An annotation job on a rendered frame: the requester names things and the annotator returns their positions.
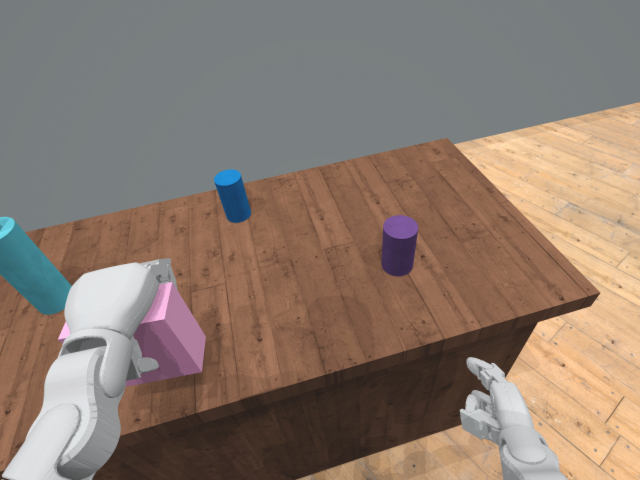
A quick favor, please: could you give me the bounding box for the sponge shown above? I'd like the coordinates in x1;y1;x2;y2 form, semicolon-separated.
58;282;206;387

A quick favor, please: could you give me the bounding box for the right robot hand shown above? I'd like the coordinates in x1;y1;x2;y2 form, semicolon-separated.
460;357;535;445

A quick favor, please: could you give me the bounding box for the right robot forearm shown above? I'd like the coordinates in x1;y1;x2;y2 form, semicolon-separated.
498;425;568;480

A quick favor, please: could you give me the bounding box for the left robot hand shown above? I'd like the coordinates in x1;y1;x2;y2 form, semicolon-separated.
64;258;178;381

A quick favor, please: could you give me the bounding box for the left robot forearm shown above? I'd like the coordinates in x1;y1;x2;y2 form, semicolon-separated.
2;328;133;480

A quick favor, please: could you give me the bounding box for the table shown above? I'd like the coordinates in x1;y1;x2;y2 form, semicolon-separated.
0;138;601;480

